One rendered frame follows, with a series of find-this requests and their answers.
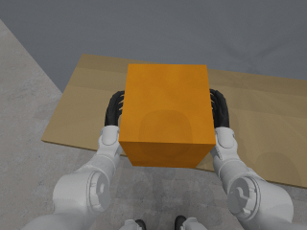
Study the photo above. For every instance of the right robot hand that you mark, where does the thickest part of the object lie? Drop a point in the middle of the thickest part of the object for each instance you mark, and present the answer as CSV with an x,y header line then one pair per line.
x,y
220,110

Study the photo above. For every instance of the robot left foot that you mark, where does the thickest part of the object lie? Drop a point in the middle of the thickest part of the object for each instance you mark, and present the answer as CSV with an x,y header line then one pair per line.
x,y
141,223

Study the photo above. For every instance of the robot left upper arm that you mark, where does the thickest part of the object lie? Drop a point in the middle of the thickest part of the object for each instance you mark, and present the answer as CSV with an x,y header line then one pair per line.
x,y
79,198

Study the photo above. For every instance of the table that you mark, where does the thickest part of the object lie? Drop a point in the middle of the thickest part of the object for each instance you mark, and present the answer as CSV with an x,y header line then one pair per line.
x,y
268,115

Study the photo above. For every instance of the robot left shin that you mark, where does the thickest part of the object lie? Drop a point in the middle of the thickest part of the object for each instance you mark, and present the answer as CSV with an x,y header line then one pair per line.
x,y
130,221

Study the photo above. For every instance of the robot left forearm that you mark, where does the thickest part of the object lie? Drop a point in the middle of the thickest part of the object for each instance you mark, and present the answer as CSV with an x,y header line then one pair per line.
x,y
107,158

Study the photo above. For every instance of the left robot hand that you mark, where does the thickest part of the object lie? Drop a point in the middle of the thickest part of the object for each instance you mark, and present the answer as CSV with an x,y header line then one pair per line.
x,y
112,112

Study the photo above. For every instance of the robot right forearm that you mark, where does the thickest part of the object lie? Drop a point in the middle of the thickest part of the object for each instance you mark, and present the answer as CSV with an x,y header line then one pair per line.
x,y
226,162

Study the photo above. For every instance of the carton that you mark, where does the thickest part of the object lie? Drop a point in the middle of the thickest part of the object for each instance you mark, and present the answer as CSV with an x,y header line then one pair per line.
x,y
167,119

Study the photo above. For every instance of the robot right upper arm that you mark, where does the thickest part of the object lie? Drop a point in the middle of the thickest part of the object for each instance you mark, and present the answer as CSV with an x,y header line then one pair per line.
x,y
260,205

